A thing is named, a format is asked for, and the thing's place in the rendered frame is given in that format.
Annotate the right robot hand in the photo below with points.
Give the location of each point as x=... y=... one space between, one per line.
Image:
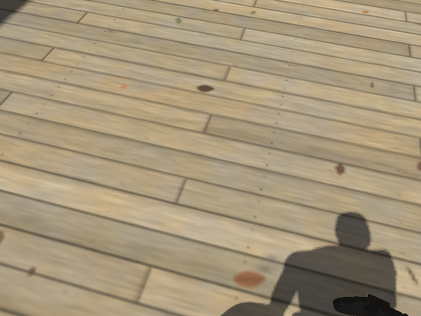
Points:
x=365 y=306

